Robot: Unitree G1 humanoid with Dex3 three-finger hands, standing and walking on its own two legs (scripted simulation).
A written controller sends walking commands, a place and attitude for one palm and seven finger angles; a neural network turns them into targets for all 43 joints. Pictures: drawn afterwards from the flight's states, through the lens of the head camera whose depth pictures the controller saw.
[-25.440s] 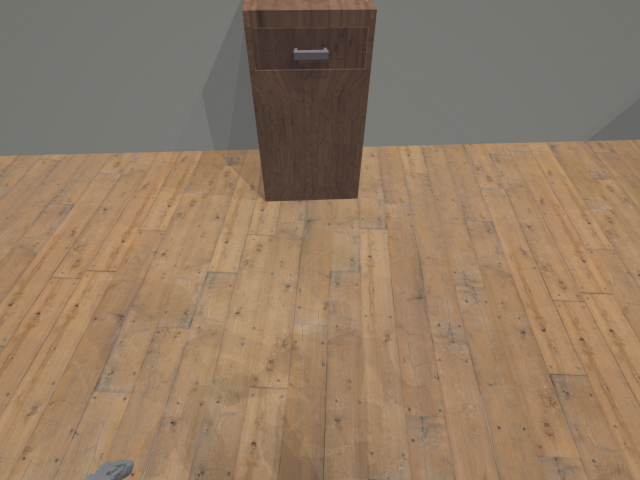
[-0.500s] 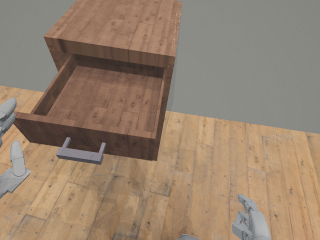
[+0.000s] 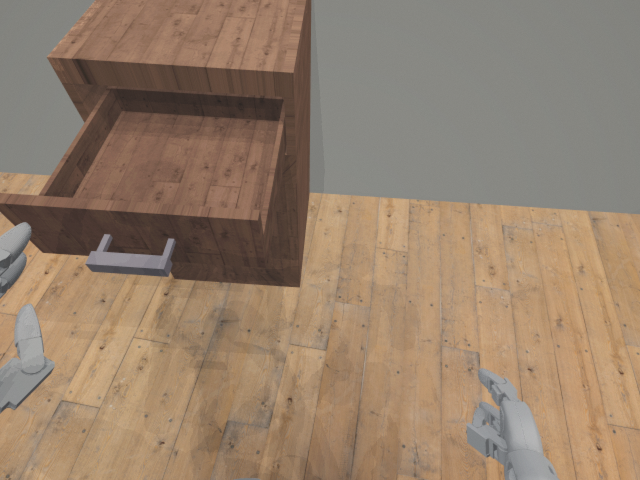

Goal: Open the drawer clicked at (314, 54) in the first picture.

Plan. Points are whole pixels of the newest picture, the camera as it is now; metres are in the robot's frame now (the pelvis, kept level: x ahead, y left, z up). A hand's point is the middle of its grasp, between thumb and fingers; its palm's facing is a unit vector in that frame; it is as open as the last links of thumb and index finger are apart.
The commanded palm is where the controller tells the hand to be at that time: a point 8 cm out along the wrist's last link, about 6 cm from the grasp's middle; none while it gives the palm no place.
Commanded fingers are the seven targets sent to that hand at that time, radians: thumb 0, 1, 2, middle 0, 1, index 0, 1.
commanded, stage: step back with the hand held close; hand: left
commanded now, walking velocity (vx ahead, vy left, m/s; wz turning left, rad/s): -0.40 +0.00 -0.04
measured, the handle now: (134, 253) +0.44 +0.31 -0.07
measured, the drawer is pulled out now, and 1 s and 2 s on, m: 0.30 0.30 0.30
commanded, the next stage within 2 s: stop stepping back and stand still in 0.02 s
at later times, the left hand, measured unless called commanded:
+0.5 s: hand out of the picture +0.08 +0.19 +0.15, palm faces +0.38 -0.79 -0.48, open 7.4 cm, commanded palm +0.01 +0.23 +0.17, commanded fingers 0.00 0.90 0.90 -0.20 -0.30 -0.20 -0.30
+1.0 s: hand out of the picture +0.05 +0.21 +0.11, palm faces +0.40 -0.80 -0.44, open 7.4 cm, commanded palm none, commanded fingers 0.00 0.90 0.90 -0.20 -0.30 -0.20 -0.30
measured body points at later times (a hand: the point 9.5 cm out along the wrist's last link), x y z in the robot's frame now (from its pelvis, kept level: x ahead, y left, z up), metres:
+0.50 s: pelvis -0.10 -0.05 +0.00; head -0.10 -0.07 +0.45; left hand +0.05 +0.23 +0.17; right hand +0.05 -0.29 -0.10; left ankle -0.16 +0.08 -0.70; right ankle -0.06 -0.10 -0.75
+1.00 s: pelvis -0.12 -0.05 -0.01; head -0.13 -0.06 +0.44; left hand +0.02 +0.25 +0.14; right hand +0.06 -0.26 -0.10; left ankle -0.14 +0.07 -0.75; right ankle -0.06 -0.10 -0.74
